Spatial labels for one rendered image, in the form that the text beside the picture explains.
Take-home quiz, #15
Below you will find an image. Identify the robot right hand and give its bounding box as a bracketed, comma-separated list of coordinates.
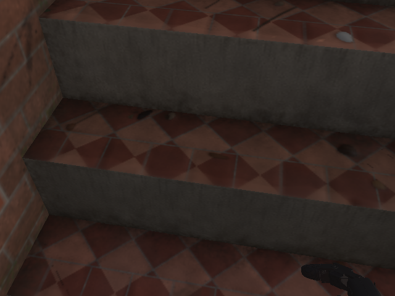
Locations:
[301, 263, 381, 296]

